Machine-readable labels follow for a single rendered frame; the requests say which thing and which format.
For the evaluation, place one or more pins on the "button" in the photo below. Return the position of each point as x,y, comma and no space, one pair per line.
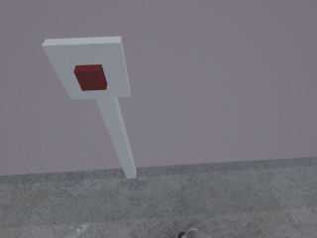
91,77

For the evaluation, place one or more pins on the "robot left hand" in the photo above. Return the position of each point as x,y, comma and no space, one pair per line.
76,230

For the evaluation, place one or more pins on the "panel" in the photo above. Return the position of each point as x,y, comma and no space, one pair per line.
65,54

